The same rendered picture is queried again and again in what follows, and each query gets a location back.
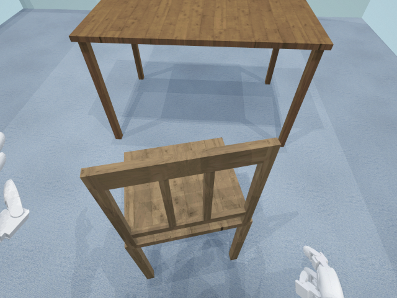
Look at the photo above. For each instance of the left robot hand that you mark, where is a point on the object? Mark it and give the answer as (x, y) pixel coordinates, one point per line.
(12, 218)

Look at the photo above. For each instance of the table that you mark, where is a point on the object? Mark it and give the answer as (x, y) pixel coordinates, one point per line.
(277, 24)

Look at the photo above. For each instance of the right robot hand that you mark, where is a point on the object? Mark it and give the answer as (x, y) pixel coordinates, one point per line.
(323, 284)

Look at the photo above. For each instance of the chair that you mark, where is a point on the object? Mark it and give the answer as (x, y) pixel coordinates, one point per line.
(181, 191)

